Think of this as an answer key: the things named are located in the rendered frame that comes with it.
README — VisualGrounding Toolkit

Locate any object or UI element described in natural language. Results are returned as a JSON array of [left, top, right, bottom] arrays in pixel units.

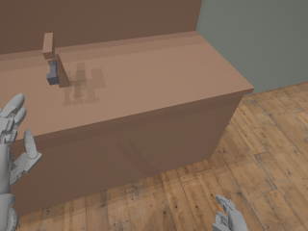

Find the counter
[[0, 0, 255, 216]]

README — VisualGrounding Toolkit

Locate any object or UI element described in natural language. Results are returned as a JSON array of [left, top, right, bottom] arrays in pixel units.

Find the right robot hand
[[212, 194, 248, 231]]

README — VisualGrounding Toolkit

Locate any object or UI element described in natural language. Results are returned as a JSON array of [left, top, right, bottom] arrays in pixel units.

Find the left robot hand
[[0, 92, 41, 194]]

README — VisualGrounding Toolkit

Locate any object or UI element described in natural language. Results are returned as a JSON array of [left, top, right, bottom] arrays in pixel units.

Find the robot left forearm
[[0, 193, 19, 231]]

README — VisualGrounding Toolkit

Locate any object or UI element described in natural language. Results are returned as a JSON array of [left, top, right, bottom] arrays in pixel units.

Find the tap lever
[[46, 61, 60, 86]]

